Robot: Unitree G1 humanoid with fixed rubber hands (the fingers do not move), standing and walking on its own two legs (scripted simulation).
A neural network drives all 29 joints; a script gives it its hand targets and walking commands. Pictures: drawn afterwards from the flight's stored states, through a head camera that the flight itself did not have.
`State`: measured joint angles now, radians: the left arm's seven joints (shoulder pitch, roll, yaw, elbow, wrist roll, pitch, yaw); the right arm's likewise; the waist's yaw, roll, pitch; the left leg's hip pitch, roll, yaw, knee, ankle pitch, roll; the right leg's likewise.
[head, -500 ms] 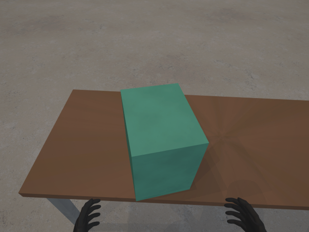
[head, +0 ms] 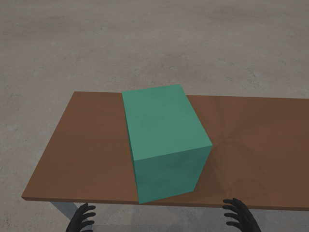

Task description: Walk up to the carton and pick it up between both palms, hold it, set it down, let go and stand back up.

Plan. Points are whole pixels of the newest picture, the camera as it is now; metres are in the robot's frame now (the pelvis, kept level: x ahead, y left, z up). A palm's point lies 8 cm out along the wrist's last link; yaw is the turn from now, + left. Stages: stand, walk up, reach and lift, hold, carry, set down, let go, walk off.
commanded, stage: set down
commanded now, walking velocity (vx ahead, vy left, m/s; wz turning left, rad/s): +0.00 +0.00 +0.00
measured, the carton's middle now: (159, 144) +0.38 +0.01 -0.01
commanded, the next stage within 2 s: let go in 0.22 s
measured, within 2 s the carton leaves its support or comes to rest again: neither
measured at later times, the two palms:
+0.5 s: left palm (74, 230) +0.15 +0.23 -0.08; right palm out of the picture +0.14 -0.23 -0.08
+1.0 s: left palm out of the picture +0.07 +0.27 -0.11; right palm out of the picture +0.05 -0.25 -0.11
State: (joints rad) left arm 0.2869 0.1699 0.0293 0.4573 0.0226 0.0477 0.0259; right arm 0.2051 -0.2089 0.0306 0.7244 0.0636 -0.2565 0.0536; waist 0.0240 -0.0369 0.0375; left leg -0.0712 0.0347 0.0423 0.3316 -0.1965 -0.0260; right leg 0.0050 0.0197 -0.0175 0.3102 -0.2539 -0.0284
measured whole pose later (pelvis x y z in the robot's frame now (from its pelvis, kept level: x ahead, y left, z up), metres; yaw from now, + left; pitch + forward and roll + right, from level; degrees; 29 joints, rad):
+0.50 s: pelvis -0.01 +0.00 +0.00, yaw -1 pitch -5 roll +0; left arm 0.17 0.19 0.02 0.54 0.02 0.12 -0.01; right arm 0.16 -0.19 -0.01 0.76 -0.01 -0.22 0.01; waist 0.00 -0.02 0.07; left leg -0.08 0.04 0.05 0.36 -0.20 -0.02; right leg -0.02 0.02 -0.01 0.35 -0.26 -0.02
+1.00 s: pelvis -0.03 +0.01 -0.01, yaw +0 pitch -3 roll -1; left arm 0.29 0.25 0.04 0.72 0.02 -0.02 0.00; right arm 0.31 -0.24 -0.03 0.77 -0.01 -0.05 -0.02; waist 0.00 0.00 0.01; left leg -0.20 0.05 0.03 0.49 -0.23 -0.01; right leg -0.10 0.03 -0.03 0.42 -0.27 -0.01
